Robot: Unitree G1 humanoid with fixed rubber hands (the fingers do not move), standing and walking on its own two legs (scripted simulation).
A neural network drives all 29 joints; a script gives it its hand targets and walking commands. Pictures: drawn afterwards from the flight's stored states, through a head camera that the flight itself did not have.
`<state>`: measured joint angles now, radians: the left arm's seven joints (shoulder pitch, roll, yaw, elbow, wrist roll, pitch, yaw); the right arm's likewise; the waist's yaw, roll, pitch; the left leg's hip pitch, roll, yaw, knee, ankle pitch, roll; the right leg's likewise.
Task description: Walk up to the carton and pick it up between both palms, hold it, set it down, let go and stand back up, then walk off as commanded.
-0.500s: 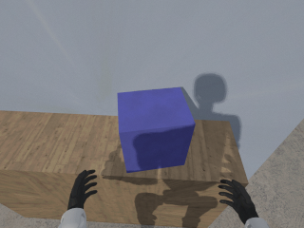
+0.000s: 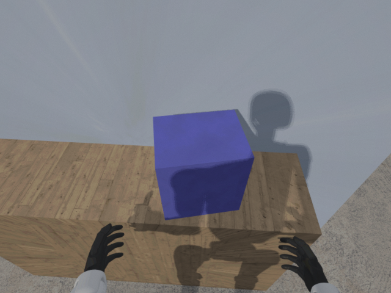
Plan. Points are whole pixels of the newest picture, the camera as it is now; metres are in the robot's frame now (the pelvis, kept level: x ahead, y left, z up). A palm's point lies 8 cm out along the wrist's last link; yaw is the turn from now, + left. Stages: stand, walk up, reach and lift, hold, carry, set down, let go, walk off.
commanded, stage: set down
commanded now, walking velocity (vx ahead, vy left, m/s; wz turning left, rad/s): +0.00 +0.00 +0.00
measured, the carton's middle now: (198, 166) +0.42 +0.03 -0.02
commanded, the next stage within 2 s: let go in 0.04 s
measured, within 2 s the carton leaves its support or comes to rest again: neither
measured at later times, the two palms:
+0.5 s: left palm (96, 269) +0.17 +0.22 -0.05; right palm (309, 278) +0.19 -0.22 -0.07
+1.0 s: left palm out of the picture +0.09 +0.30 -0.10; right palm out of the picture +0.15 -0.26 -0.09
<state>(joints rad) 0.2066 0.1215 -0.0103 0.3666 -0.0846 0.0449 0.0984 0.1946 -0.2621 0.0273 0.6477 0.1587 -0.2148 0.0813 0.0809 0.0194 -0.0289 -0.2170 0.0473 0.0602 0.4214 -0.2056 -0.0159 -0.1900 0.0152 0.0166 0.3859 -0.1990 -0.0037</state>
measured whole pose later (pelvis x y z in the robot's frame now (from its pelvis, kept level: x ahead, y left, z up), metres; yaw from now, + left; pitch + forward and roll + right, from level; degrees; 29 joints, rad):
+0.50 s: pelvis +0.01 +0.00 +0.00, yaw +0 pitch +0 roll -1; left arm 0.21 0.15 -0.01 0.37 -0.08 0.12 0.04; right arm 0.19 -0.24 0.02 0.65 0.10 -0.19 0.03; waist 0.08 0.02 0.01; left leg -0.19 0.05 0.06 0.42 -0.22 -0.02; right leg -0.17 0.01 0.02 0.39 -0.21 0.00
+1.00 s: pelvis +0.01 +0.00 +0.00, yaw +0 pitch +0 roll +0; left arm 0.21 0.36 0.02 0.81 -0.06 0.00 0.01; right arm 0.23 -0.31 -0.02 0.74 0.01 -0.02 0.02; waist 0.08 0.00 0.01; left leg -0.19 0.04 0.06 0.42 -0.23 -0.02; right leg -0.17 0.01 0.02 0.41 -0.23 0.00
